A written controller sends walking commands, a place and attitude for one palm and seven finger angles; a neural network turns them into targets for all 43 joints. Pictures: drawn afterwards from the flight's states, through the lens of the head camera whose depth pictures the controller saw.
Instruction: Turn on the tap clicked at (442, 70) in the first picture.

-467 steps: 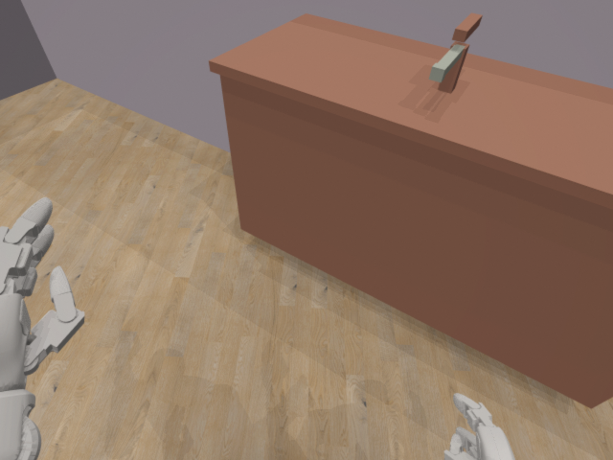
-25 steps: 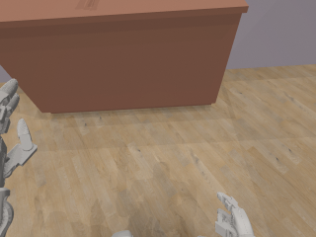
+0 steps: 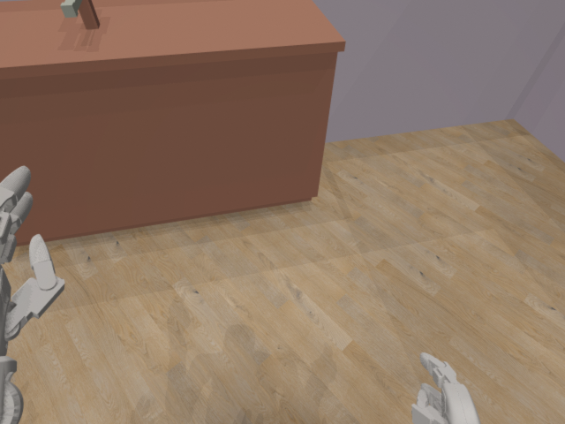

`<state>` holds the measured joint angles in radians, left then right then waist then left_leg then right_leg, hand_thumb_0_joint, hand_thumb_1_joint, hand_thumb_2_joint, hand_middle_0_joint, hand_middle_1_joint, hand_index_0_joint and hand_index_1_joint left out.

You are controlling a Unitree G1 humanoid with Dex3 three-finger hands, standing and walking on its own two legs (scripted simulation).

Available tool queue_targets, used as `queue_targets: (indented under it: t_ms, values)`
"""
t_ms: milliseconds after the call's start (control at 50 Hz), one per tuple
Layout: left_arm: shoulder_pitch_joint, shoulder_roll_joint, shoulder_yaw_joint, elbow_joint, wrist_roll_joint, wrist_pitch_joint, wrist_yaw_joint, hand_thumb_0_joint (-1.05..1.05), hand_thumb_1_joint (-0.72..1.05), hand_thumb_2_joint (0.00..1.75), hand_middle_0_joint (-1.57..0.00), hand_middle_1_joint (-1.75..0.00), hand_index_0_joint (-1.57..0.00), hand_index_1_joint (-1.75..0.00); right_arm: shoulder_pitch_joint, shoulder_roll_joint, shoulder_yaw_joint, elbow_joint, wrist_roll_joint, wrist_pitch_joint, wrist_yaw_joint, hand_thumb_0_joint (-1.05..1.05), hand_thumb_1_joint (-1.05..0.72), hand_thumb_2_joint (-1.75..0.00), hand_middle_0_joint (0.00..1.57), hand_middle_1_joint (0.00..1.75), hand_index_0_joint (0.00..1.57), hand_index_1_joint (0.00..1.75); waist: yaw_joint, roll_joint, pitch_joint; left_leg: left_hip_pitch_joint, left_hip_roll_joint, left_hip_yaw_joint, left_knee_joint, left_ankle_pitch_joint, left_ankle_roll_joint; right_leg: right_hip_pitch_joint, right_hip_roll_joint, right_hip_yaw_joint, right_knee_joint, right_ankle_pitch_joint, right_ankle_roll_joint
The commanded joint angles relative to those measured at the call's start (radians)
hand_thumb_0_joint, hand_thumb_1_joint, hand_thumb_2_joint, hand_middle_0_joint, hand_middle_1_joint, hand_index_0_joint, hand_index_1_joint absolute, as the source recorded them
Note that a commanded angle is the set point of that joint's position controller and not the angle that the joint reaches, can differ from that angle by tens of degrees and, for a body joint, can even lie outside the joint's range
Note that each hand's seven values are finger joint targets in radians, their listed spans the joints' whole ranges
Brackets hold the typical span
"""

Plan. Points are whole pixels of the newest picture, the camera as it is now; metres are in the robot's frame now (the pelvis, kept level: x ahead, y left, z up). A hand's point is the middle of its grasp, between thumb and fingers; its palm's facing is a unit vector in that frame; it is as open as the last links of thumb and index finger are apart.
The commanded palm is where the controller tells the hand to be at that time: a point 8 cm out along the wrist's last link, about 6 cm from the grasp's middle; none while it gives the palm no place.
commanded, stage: take the last steps up to it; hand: left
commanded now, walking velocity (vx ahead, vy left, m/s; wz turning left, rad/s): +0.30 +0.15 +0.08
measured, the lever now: (69, 9) +0.98 +0.64 +0.14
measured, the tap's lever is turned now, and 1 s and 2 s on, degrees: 0 0 0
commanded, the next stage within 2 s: none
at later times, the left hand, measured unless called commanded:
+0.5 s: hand (36, 289) +0.20 +0.26 +0.17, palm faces +0.46 -0.79 -0.42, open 7.4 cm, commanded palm +0.15 +0.30 +0.18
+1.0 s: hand (24, 217) +0.29 +0.33 +0.17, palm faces +0.45 -0.78 -0.44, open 7.4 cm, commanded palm +0.23 +0.37 +0.18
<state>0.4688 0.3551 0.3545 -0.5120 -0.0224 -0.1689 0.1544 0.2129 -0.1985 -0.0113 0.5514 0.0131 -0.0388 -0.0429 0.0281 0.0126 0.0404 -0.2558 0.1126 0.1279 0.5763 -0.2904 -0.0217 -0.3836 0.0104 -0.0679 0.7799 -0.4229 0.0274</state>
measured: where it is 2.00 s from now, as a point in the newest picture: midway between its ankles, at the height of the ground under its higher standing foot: (224, 398)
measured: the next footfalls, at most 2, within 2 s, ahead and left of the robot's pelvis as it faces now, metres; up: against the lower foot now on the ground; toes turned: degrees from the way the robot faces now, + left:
right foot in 0.06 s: +0.05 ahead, -0.12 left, +0.00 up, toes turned -7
left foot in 0.42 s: +0.04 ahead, +0.13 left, +0.00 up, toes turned +10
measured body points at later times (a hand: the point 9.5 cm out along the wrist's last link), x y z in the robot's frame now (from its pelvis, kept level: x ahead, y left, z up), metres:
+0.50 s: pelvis -0.01 +0.01 +0.00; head +0.01 +0.02 +0.45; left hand +0.17 +0.30 +0.20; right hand +0.13 -0.25 -0.09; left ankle +0.00 +0.13 -0.73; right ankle +0.00 -0.11 -0.71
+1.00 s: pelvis +0.08 +0.09 -0.01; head +0.13 +0.09 +0.44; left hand +0.26 +0.37 +0.19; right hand +0.26 -0.16 -0.10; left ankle +0.13 +0.21 -0.74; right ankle +0.03 -0.07 -0.72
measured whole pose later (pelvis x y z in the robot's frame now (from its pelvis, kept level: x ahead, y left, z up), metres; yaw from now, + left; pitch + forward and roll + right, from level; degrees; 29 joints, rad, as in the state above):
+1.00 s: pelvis +0.08 +0.09 -0.01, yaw +3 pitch +0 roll +1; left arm 0.48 0.37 0.37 -0.57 -0.01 -0.25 0.17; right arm 0.19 -0.24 -0.05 0.60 0.00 -0.05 -0.06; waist 0.03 -0.03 0.12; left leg -0.35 0.07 0.18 0.56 -0.19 0.01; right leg -0.24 -0.17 -0.11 0.72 -0.44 0.05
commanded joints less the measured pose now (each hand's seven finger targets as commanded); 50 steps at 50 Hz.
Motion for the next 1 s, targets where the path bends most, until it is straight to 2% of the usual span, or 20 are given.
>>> queue_targets:
  t_ms: [0, 20, 60, 100, 180, 360, 380, 420, 460, 580, 620, 640, 660, 720, 780, 860, 920, 940, 960, 980]
  values:
    - [-0.117, 0.157, 0.079, -0.194, 0.011, -0.076, 0.008, 0.00, 0.90, 0.90, -0.20, -0.30, -0.20, -0.30, -0.071, -0.138, -0.041, -0.120, 0.006, -0.074, 0.004, 0.00, -0.90, -0.90, 0.20, 0.30, 0.20, 0.30, -0.018, 0.210, -0.082, -0.078, 0.164, -0.074, -0.098, 0.151, 0.073, 0.200, -0.015, -0.063, -0.245, 0.101, 0.009]
    - [-0.134, 0.170, 0.089, -0.183, 0.013, -0.078, 0.011, 0.00, 0.90, 0.90, -0.20, -0.30, -0.20, -0.30, -0.074, -0.129, -0.037, -0.115, 0.005, -0.070, 0.002, 0.00, -0.90, -0.90, 0.20, 0.30, 0.20, 0.30, -0.024, 0.146, -0.091, -0.124, 0.122, -0.052, -0.040, 0.019, 0.054, 0.261, -0.044, -0.033, -0.324, 0.137, -0.009]
    - [-0.136, 0.226, 0.131, -0.164, 0.005, -0.071, 0.022, 0.00, 0.90, 0.90, -0.20, -0.30, -0.20, -0.30, -0.091, -0.090, -0.019, -0.120, -0.003, -0.053, -0.004, 0.00, -0.90, -0.90, 0.20, 0.30, 0.20, 0.30, -0.031, -0.207, -0.091, -0.273, -0.055, 0.010, 0.255, -0.253, -0.001, 0.241, -0.309, 0.392, -0.503, 0.055, -0.149]
    - [-0.077, 0.229, 0.144, -0.130, -0.006, -0.061, 0.019, 0.00, 0.90, 0.90, -0.20, -0.30, -0.20, -0.30, -0.130, -0.107, -0.028, -0.107, -0.003, -0.037, -0.009, 0.00, -0.90, -0.90, 0.20, 0.30, 0.20, 0.30, -0.016, -0.203, -0.045, -0.347, -0.035, -0.119, 0.524, -0.183, 0.000, 0.173, -0.400, 0.537, -0.612, -0.171, -0.212]
    - [0.009, 0.204, 0.149, -0.154, -0.002, -0.096, 0.013, 0.00, 0.90, 0.90, -0.20, -0.30, -0.20, -0.30, -0.123, -0.090, -0.015, -0.080, -0.007, -0.005, -0.012, 0.00, -0.90, -0.90, 0.20, 0.30, 0.20, 0.30, -0.030, -0.124, -0.091, -0.307, -0.004, -0.110, 0.418, -0.079, -0.005, 0.192, -0.352, 0.260, -0.562, 0.076, -0.192]
    - [-0.058, 0.179, 0.109, -0.211, 0.013, -0.112, 0.040, 0.00, 0.90, 0.90, -0.20, -0.30, -0.20, -0.30, -0.056, -0.100, -0.045, -0.079, -0.019, -0.050, -0.034, 0.00, -0.90, -0.90, 0.20, 0.30, 0.20, 0.30, -0.032, -0.079, -0.136, 0.055, -0.076, 0.028, -0.136, -0.056, 0.036, 0.169, -0.273, 0.151, -0.427, -0.054, -0.124]
    - [-0.059, 0.180, 0.111, -0.205, 0.013, -0.116, 0.041, 0.00, 0.90, 0.90, -0.20, -0.30, -0.20, -0.30, -0.046, -0.113, -0.055, -0.081, -0.015, -0.055, -0.041, 0.00, -0.90, -0.90, 0.20, 0.30, 0.20, 0.30, -0.035, -0.016, -0.133, 0.119, -0.045, -0.015, -0.191, -0.070, 0.061, 0.120, -0.227, 0.126, -0.332, -0.038, -0.092]
    - [-0.077, 0.159, 0.097, -0.216, 0.015, -0.128, 0.036, 0.00, 0.90, 0.90, -0.20, -0.30, -0.20, -0.30, -0.055, -0.140, -0.060, -0.089, -0.005, -0.060, -0.040, 0.00, -0.90, -0.90, 0.20, 0.30, 0.20, 0.30, -0.036, 0.257, -0.097, 0.195, 0.187, -0.336, -0.282, -0.062, 0.177, -0.099, -0.064, -0.050, -0.010, -0.087, -0.015]
    - [-0.101, 0.179, 0.105, -0.170, 0.033, -0.137, 0.025, 0.00, 0.90, 0.90, -0.20, -0.30, -0.20, -0.30, -0.081, -0.115, -0.054, -0.064, -0.009, -0.080, -0.040, 0.00, -0.90, -0.90, 0.20, 0.30, 0.20, 0.30, -0.041, 0.272, -0.009, 0.024, 0.255, -0.449, -0.370, -0.246, 0.255, -0.145, -0.090, 0.002, 0.219, -0.123, -0.017]
    - [-0.063, 0.156, 0.090, -0.175, 0.016, -0.127, 0.017, 0.00, 0.90, 0.90, -0.20, -0.30, -0.20, -0.30, -0.065, -0.118, -0.046, -0.045, -0.008, -0.098, -0.023, 0.00, -0.90, -0.90, 0.20, 0.30, 0.20, 0.30, -0.022, 0.179, -0.069, -0.027, 0.123, -0.173, -0.185, 0.023, 0.152, 0.149, -0.055, -0.111, -0.213, 0.023, -0.007]
    - [-0.072, 0.173, 0.107, -0.129, 0.022, -0.120, 0.016, 0.00, 0.90, 0.90, -0.20, -0.30, -0.20, -0.30, -0.076, -0.105, -0.045, -0.045, -0.007, -0.082, -0.020, 0.00, -0.90, -0.90, 0.20, 0.30, 0.20, 0.30, -0.015, -0.007, -0.102, -0.195, 0.053, -0.079, 0.074, -0.011, 0.100, 0.351, -0.169, 0.058, -0.389, 0.089, -0.072]
    - [-0.049, 0.206, 0.135, -0.081, 0.021, -0.112, 0.018, 0.00, 0.90, 0.90, -0.20, -0.30, -0.20, -0.30, -0.077, -0.085, -0.041, -0.056, -0.007, -0.068, -0.014, 0.00, -0.90, -0.90, 0.20, 0.30, 0.20, 0.30, -0.017, -0.251, -0.110, -0.402, -0.065, 0.001, 0.345, -0.128, 0.050, 0.453, -0.392, 0.437, -0.480, 0.117, -0.178]
    - [-0.107, 0.210, 0.147, -0.086, -0.004, -0.112, 0.015, 0.00, 0.90, 0.90, -0.20, -0.30, -0.20, -0.30, -0.105, -0.114, -0.055, -0.065, -0.002, -0.070, -0.005, 0.00, -0.90, -0.90, 0.20, 0.30, 0.20, 0.30, -0.008, -0.296, -0.073, -0.477, -0.063, -0.086, 0.524, -0.212, 0.018, 0.400, -0.492, 0.594, -0.551, 0.059, -0.227]
    - [-0.079, 0.195, 0.138, -0.100, -0.002, -0.142, 0.000, 0.00, 0.90, 0.90, -0.20, -0.30, -0.20, -0.30, -0.106, -0.093, -0.035, -0.036, -0.005, -0.041, 0.000, 0.00, -0.90, -0.90, 0.20, 0.30, 0.20, 0.30, -0.021, -0.124, 0.007, -0.476, 0.018, -0.159, 0.619, -0.084, -0.006, 0.264, -0.446, 0.345, -0.545, 0.142, -0.221]
    - [-0.050, 0.183, 0.133, -0.133, 0.006, -0.154, 0.006, 0.00, 0.90, 0.90, -0.20, -0.30, -0.20, -0.30, -0.115, -0.081, -0.025, -0.052, -0.011, -0.030, -0.002, 0.00, -0.90, -0.90, 0.20, 0.30, 0.20, 0.30, -0.022, -0.163, -0.058, -0.316, 0.021, -0.077, 0.321, -0.044, 0.004, 0.245, -0.366, 0.114, -0.472, 0.373, -0.167]
    - [-0.055, 0.183, 0.128, -0.227, 0.009, -0.140, 0.027, 0.00, 0.90, 0.90, -0.20, -0.30, -0.20, -0.30, -0.117, -0.065, -0.031, -0.086, -0.017, -0.050, -0.009, 0.00, -0.90, -0.90, 0.20, 0.30, 0.20, 0.30, 0.000, -0.185, -0.112, -0.104, -0.067, 0.074, 0.031, 0.023, 0.016, 0.268, -0.319, 0.054, -0.408, 0.392, -0.137]
    - [-0.108, 0.189, 0.129, -0.285, 0.013, -0.144, 0.030, 0.00, 0.90, 0.90, -0.20, -0.30, -0.20, -0.30, -0.077, -0.092, -0.060, -0.095, -0.010, -0.064, -0.025, 0.00, -0.90, -0.90, 0.20, 0.30, 0.20, 0.30, -0.030, -0.040, -0.158, 0.122, -0.079, 0.094, -0.139, 0.114, 0.024, 0.203, -0.249, -0.003, -0.185, 0.385, -0.078]
    - [-0.111, 0.176, 0.115, -0.313, 0.010, -0.148, 0.028, 0.00, 0.90, 0.90, -0.20, -0.30, -0.20, -0.30, -0.057, -0.118, -0.075, -0.100, -0.003, -0.073, -0.029, 0.00, -0.90, -0.90, 0.20, 0.30, 0.20, 0.30, -0.051, 0.161, -0.195, 0.266, 0.043, -0.079, -0.177, 0.175, 0.080, 0.061, -0.185, -0.059, 0.043, 0.284, -0.033]
    - [-0.119, 0.182, 0.127, -0.338, 0.009, -0.156, 0.030, 0.00, 0.90, 0.90, -0.20, -0.30, -0.20, -0.30, -0.052, -0.134, -0.083, -0.103, 0.000, -0.077, -0.022, 0.00, -0.90, -0.90, 0.20, 0.30, 0.20, 0.30, -0.047, 0.343, -0.228, 0.383, 0.225, -0.336, -0.201, 0.411, 0.174, -0.141, -0.082, -0.083, 0.294, -0.154, 0.004]
    - [-0.074, 0.225, 0.156, -0.261, 0.015, -0.163, 0.029, 0.00, 0.90, 0.90, -0.20, -0.30, -0.20, -0.30, -0.062, -0.113, -0.070, -0.085, -0.009, -0.086, -0.022, 0.00, -0.90, -0.90, 0.20, 0.30, 0.20, 0.30, -0.041, 0.329, -0.241, 0.331, 0.296, -0.457, -0.249, 0.317, 0.256, -0.196, -0.081, -0.015, 0.460, -0.233, -0.011]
